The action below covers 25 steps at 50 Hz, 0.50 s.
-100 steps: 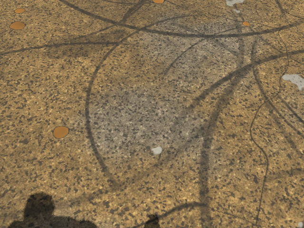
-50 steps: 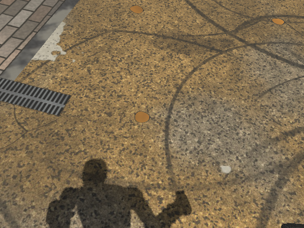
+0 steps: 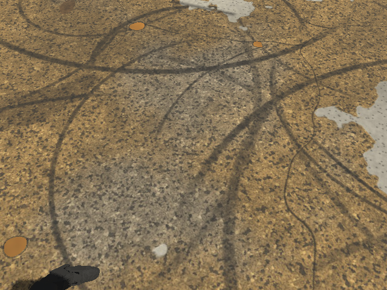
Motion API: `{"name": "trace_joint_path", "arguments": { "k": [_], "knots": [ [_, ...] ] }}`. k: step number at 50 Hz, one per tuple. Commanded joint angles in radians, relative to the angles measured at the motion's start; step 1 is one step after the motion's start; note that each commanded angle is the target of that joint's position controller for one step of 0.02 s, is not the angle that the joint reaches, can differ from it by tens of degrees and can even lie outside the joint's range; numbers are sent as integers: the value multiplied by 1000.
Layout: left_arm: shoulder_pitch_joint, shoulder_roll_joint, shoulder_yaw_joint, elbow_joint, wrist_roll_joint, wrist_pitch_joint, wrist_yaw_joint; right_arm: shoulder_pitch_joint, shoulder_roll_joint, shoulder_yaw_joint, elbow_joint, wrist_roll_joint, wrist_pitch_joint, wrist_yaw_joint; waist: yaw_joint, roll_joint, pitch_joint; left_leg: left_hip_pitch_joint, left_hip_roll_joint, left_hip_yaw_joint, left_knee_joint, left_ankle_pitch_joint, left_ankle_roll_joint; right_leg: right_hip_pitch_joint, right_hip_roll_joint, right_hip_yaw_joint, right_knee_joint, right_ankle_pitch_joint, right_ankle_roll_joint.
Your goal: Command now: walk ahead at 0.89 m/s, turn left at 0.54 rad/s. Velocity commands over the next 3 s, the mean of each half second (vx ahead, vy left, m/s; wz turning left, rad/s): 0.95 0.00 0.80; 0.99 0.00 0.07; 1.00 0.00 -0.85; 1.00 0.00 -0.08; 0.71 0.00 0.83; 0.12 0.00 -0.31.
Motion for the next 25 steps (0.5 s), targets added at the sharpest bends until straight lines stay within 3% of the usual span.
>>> {"name": "trace_joint_path", "arguments": {
  "k": [1, 2, 3, 5, 6, 8, 10, 12, 15, 17, 18, 19, 20, 21, 22, 23, 24, 25],
  "knots": [
    [422, 303, 93, 34, 20, -21, 56, -228, -83, -14, -184, 28, -30, -1, 281, -176, -193, -767, -99, -111, 718, 54, 104, 699, -423, 782, -409, -729, -69],
    [328, 215, 67, 38, 15, -20, 55, -252, -100, -23, -180, 22, -19, 4, 214, -96, -68, -773, -33, -93, 725, 154, 102, 588, -382, 583, -363, -564, -58],
    [274, 155, 53, 41, 6, -22, 50, -235, -93, -20, -158, 20, -11, 15, 173, -74, -19, -732, 11, -72, 683, 222, 85, 499, -328, 428, -375, -392, -48],
    [255, 92, 34, 61, -12, -31, 55, -215, -71, -19, -129, -7, 20, 34, 130, -132, 41, -700, 48, -41, 673, 264, 52, 407, -257, 226, -414, -217, -26],
    [272, 73, 29, 79, -19, -39, 53, -240, -56, -16, -136, -11, 34, 44, 126, -143, 64, -712, 57, -32, 688, 285, 46, 390, -248, 162, -427, -143, -21],
    [311, 56, 26, 116, -26, -56, 46, -316, -41, -10, -160, -11, 50, 58, 121, -110, 112, -780, 60, -19, 710, 352, 42, 389, -236, 53, -454, 0, -14],
    [321, 48, 24, 138, -24, -68, 42, -393, -37, -2, -188, -8, 54, 65, 112, -87, 147, -802, 48, 7, 663, 429, 43, 371, -213, -55, -478, 140, -6],
    [338, 51, 24, 164, -19, -76, 47, -474, -45, 5, -220, -7, 54, 72, 105, -78, 180, -806, 33, 55, 569, 480, 56, 380, -194, -144, -490, 323, -3],
    [357, 89, 27, 195, -19, -71, 63, -584, -45, 24, -266, -10, 50, 86, 101, -37, 212, -706, -3, 167, 317, 497, 101, 417, -175, -254, -498, 599, 21],
    [380, 143, 34, 205, -19, -65, 78, -588, -59, 27, -267, -2, 52, 82, 82, -52, 157, -546, -92, 258, 224, 479, 140, 483, -181, -287, -401, 1119, 30],
    [375, 183, 43, 203, -17, -54, 89, -533, -78, 23, -252, 1, 55, 75, 42, -84, 107, -474, -122, 264, 206, 443, 157, 534, -203, -284, -309, 1310, 35],
    [345, 217, 53, 194, -12, -39, 98, -414, -113, 11, -222, 2, 57, 66, -29, -111, 35, -352, -151, 254, 202, 389, 176, 552, -227, -273, -155, 1434, 31],
    [291, 247, 63, 175, -5, -22, 100, -227, -158, -11, -169, 3, 58, 53, -122, -128, -53, -164, -171, 221, 208, 322, 203, 512, -249, -248, 66, 1478, 13],
    [247, 251, 67, 151, -2, -9, 91, -21, -217, -44, -99, 0, 52, 34, -199, -95, -135, 88, -181, 142, 118, 267, 237, 385, -238, -214, 368, 1301, -14],
    [240, 189, 57, 157, -3, -9, 66, -26, -249, -70, -74, 6, 52, 6, -151, 60, -86, 239, -135, 30, 41, 216, 265, 135, -84, -205, 740, 385, -12],
    [289, 58, 21, 64, -2, -29, 53, -159, -341, -82, -108, -13, 65, -1, 30, 275, -67, 389, 57, -416, 5, 306, 377, -288, 59, -119, 1076, -269, 36],
    [213, 107, 17, -11, -12, -60, 55, -138, -361, -95, -140, -9, 68, 2, -21, 157, -200, 449, 151, -715, -221, 103, 475, -415, 52, 91, 1104, -217, 28],
    [167, 134, 15, -19, -12, -81, 54, -144, -313, -89, -131, -7, 62, -7, 2, 34, -76, 331, 172, -749, -350, 5, 430, -451, -1, 123, 1005, -160, 21]
  ]
}}
Next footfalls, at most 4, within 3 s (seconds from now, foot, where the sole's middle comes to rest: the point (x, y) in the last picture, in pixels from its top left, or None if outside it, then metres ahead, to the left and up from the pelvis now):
0.44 left None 0.48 0.10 -0.76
0.88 right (119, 179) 0.95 0.22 -0.76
1.32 left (50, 122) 1.29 0.53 -0.76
1.74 right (108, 64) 1.70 0.29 -0.76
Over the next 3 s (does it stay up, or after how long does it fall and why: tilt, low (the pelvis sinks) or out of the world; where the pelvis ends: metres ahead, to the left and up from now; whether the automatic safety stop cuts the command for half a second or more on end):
stays up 2.32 0.45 0.01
